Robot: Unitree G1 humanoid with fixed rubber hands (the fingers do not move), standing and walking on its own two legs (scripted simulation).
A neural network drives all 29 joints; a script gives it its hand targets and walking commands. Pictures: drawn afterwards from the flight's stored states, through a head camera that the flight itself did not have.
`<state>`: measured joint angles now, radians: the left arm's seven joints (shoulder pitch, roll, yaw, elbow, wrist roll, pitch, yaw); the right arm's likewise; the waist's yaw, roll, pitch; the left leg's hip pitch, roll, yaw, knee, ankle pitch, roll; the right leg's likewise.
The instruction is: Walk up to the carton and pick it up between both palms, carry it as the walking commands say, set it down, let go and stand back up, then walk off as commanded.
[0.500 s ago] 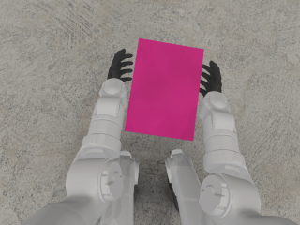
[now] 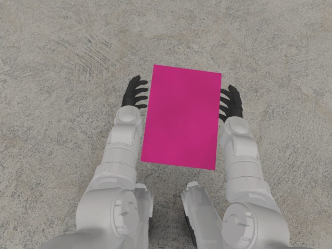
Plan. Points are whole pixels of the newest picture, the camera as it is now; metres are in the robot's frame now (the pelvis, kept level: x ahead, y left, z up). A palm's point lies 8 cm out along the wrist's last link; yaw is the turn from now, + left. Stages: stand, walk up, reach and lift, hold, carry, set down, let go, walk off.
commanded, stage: reach and lift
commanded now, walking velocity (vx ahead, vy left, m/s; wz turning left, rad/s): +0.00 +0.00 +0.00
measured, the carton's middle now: (177, 125) +0.42 -0.04 -0.13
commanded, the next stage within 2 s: none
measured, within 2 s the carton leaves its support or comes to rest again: neither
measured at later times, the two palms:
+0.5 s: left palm (124, 101) +0.43 +0.09 +0.03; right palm (244, 114) +0.39 -0.16 +0.03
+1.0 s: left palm (115, 94) +0.41 +0.09 +0.10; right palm (262, 107) +0.37 -0.15 +0.10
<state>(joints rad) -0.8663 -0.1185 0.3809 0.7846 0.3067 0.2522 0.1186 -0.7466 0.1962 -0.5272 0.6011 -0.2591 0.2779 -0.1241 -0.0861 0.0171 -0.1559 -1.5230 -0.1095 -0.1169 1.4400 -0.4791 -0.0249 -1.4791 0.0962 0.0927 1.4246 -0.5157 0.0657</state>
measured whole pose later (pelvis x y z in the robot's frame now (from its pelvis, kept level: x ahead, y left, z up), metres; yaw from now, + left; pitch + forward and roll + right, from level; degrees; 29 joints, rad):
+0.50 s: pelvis +0.03 +0.00 +0.07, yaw +1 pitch +26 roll -2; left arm -0.70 -0.17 0.36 0.74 0.33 0.24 0.11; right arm -0.58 0.23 -0.49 0.56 -0.26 0.26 -0.12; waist -0.09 0.01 -0.14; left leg -1.19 -0.10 -0.13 1.18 -0.43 -0.01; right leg -1.14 0.08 0.10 1.15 -0.46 0.05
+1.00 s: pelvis +0.03 +0.01 +0.13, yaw +1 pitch +16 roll -1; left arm -0.59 -0.22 0.37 0.67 0.37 0.27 0.11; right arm -0.51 0.24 -0.47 0.55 -0.32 0.30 -0.09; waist -0.09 0.00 -0.06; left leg -0.82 -0.08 -0.12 0.86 -0.31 0.01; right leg -0.78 0.05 0.13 0.83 -0.34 0.06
